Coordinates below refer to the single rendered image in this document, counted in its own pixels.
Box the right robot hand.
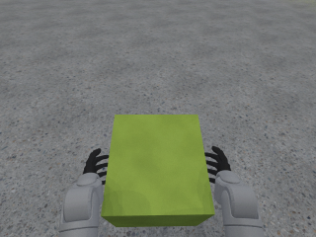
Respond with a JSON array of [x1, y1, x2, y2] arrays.
[[204, 146, 231, 184]]

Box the left robot forearm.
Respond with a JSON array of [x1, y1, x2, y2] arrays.
[[58, 172, 104, 237]]

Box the carton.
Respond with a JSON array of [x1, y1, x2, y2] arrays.
[[101, 115, 215, 227]]

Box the right robot forearm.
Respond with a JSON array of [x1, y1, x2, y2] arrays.
[[214, 170, 265, 237]]

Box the left robot hand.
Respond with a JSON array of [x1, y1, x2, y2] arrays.
[[82, 148, 110, 185]]

